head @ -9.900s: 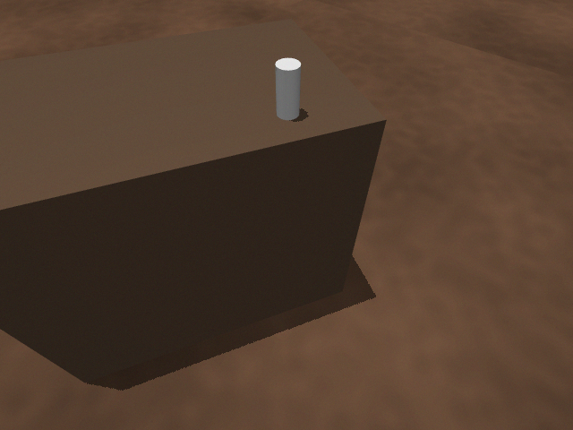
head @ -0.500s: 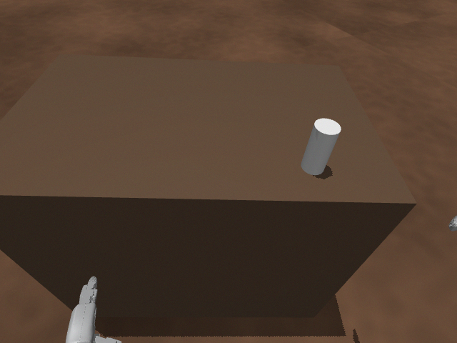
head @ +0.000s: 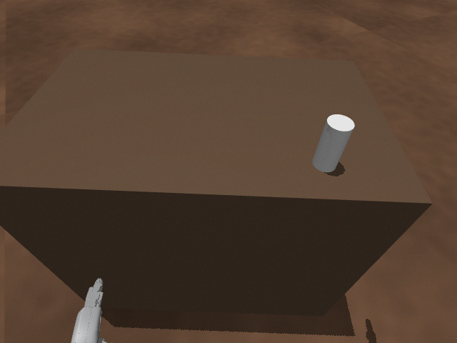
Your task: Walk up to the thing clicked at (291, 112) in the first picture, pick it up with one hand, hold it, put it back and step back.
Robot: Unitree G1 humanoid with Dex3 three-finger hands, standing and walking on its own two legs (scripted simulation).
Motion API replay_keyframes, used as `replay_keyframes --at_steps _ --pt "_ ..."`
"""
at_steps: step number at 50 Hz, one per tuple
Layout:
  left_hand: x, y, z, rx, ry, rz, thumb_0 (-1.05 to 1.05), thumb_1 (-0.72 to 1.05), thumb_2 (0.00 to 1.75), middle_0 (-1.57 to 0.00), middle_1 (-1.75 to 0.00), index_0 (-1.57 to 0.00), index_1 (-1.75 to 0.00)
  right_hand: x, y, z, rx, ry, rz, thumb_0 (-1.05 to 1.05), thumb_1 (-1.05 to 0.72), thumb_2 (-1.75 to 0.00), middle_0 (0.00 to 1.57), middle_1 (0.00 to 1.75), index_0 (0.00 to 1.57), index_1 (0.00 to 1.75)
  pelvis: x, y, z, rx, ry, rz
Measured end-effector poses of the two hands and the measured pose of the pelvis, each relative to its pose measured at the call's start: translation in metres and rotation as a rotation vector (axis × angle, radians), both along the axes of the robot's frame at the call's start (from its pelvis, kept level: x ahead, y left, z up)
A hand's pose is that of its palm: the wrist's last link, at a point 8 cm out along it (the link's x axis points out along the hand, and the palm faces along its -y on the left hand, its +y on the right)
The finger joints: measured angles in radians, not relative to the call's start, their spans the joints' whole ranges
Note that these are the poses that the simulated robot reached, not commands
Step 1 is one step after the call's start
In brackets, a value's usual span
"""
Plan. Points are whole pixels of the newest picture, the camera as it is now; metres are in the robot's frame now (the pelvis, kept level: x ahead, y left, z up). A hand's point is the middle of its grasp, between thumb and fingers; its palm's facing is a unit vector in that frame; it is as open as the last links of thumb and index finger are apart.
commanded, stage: go down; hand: right
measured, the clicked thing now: (331, 144) +0.47 -0.19 +0.09
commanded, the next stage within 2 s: approach in 1.42 s
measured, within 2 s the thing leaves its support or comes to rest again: neither
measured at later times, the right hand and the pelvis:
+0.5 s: hand out of the picture +0.37 -0.37 +0.23, palm faces +0.17 +0.99 -0.01, open 17.7 cm; pelvis +0.01 +0.00 +0.00, yaw +0 degrees
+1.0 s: hand out of the picture +0.38 -0.37 +0.23, palm faces +0.16 +0.99 +0.00, open 17.6 cm; pelvis +0.01 +0.00 +0.00, yaw +0 degrees
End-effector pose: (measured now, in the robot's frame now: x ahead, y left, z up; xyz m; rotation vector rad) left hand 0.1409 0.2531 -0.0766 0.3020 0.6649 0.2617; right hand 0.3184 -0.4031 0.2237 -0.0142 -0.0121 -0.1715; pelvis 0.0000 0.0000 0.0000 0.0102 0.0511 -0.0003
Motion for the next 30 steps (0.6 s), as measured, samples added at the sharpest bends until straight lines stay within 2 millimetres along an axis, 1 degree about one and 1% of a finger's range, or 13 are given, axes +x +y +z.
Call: replay_keyframes --at_steps 4,7,14,19,22,26,30 --pt "-0.002 0.002 0.0 0.009 0.009 0.001 -0.01 -0.54 0.05 -0.06 -0.05 -0.06 -0.06 0.002 -0.004 -0.006 0.005 0.043 0.009 -0.02 0.6 -0.04 0.03 0.06 0.05 0.06 0.0 0.0 0.0 0.001 0.01 -0.001" --pt "-0.002 0.002 0.0 0.018 0.016 -0.005 -0.01 -0.54 0.05 -0.06 -0.05 -0.06 -0.06 0.004 -0.005 -0.008 0.004 0.044 0.015 -0.02 0.6 -0.04 0.03 0.06 0.05 0.06 0.0 0.0 -0.001 0.002 0.015 -0.002" --pt "0.003 -0.001 0.0 0.026 0.016 -0.008 -0.01 -0.54 0.06 -0.05 -0.05 -0.06 -0.06 0.013 -0.008 -0.005 0.005 0.021 0.014 -0.02 0.61 -0.04 0.04 0.06 0.05 0.06 0.002 0.0 -0.002 0.006 0.033 -0.004" --pt "0.006 0.002 0.002 0.032 0.004 0.011 -0.01 -0.54 0.06 -0.06 -0.05 -0.06 -0.06 0.02 -0.012 0.0 0.003 0.02 0.005 -0.02 0.61 -0.04 0.04 0.06 0.05 0.06 0.007 -0.002 -0.002 0.008 0.043 -0.003" --pt "0.006 0.002 0.0 0.031 0.017 0.015 -0.01 -0.54 0.06 -0.05 -0.05 -0.06 -0.06 0.023 -0.014 0.004 0.005 0.009 0.004 -0.02 0.6 -0.04 0.04 0.06 0.05 0.06 0.009 -0.002 -0.002 0.009 0.048 -0.003" --pt "0.006 0.0 -0.003 0.025 0.037 0.018 -0.01 -0.55 0.06 -0.05 -0.05 -0.06 -0.06 0.026 -0.017 0.002 0.004 0.034 0.004 -0.02 0.59 -0.04 0.04 0.05 0.05 0.05 0.01 -0.002 -0.003 0.01 0.056 -0.002" --pt "0.009 -0.001 -0.003 0.024 0.036 0.012 -0.01 -0.55 0.06 -0.05 -0.05 -0.06 -0.06 0.029 -0.016 0.003 0.006 0.035 0.011 -0.02 0.59 -0.04 0.04 0.05 0.05 0.05 0.01 -0.002 -0.003 0.01 0.062 -0.003"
